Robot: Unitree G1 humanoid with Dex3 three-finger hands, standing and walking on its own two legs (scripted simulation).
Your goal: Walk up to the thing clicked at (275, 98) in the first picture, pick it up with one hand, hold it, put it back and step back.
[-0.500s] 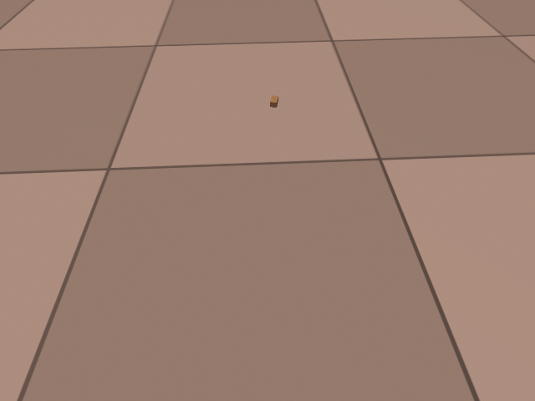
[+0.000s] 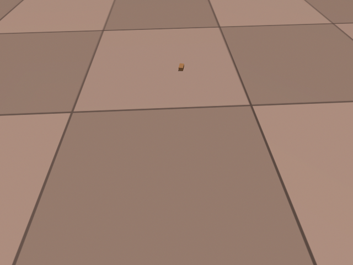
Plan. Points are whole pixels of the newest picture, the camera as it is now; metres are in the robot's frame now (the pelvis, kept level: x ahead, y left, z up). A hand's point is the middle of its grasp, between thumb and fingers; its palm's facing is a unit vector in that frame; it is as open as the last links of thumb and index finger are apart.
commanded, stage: stand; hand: left
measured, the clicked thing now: (181, 67) +2.01 -0.04 -0.77
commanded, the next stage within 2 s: walk up in 0.62 s
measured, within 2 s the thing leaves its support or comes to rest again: neither
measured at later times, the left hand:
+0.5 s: hand out of the picture +0.07 +0.25 -0.15, palm faces -0.02 -0.94 -0.34, open 7.4 cm
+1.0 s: hand (96, 248) +0.19 +0.22 -0.14, palm faces -0.07 -0.90 -0.44, open 7.4 cm
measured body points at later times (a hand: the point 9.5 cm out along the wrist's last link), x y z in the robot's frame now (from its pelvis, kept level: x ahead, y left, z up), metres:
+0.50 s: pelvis +0.00 +0.00 +0.00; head +0.01 +0.00 +0.45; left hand +0.07 +0.30 -0.13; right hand +0.07 -0.30 -0.14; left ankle -0.01 +0.13 -0.75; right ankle -0.01 -0.11 -0.75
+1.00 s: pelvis +0.09 -0.07 -0.03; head +0.08 -0.09 +0.42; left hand +0.19 +0.27 -0.11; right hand +0.10 -0.42 -0.15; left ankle +0.00 +0.10 -0.71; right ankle +0.12 -0.19 -0.75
